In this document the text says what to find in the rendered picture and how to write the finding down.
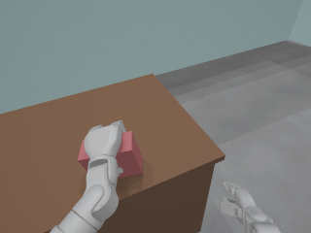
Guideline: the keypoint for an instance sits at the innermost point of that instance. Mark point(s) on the left robot forearm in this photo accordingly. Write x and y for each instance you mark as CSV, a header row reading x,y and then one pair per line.
x,y
99,201

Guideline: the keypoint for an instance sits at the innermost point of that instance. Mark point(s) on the sponge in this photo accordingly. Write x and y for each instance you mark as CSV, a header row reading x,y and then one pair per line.
x,y
129,156

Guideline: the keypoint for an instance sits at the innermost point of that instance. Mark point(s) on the table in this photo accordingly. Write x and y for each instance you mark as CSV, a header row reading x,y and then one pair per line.
x,y
41,179

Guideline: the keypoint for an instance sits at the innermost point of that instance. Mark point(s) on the robot left hand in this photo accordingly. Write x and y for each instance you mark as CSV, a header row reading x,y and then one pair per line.
x,y
104,141

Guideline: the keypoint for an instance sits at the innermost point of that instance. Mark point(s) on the right robot forearm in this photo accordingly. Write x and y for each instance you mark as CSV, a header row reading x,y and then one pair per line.
x,y
255,221

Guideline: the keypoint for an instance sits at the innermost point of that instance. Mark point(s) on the robot right hand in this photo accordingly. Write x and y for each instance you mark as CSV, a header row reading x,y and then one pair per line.
x,y
242,199

